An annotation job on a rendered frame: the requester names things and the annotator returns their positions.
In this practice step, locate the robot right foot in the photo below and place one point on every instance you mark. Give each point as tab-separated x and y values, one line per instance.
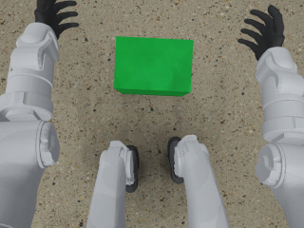
172	143

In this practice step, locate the left robot hand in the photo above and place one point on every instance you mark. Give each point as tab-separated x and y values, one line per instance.
46	13

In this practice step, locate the robot right upper arm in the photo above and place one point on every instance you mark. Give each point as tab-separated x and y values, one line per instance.
281	167

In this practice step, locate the carton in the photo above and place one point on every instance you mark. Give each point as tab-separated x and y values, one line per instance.
153	66

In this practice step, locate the right robot forearm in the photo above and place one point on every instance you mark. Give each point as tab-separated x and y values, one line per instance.
282	93

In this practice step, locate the left robot forearm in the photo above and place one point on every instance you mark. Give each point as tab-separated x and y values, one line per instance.
30	77

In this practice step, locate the right robot hand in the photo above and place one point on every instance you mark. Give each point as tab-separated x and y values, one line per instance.
272	33

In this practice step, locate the robot left shin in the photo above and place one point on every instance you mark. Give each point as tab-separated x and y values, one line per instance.
119	144

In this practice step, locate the robot left upper arm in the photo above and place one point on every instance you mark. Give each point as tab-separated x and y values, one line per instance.
27	148

